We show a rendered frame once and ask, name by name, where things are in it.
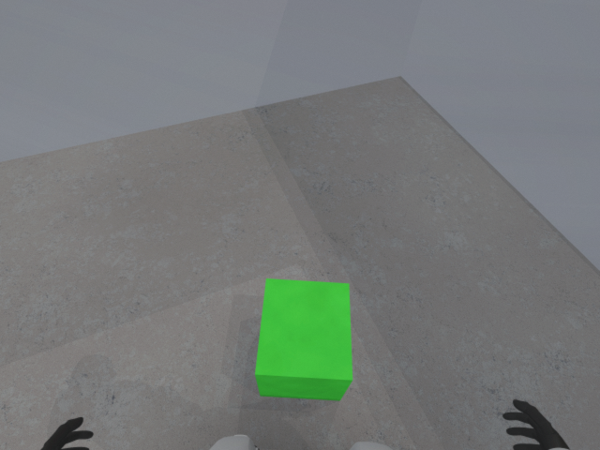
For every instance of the carton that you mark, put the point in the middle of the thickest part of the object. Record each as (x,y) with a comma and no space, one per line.
(305,344)

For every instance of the robot right hand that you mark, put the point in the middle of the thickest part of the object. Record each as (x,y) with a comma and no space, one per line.
(542,430)

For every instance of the robot left hand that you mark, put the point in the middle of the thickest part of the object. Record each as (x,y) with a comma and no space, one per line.
(64,435)

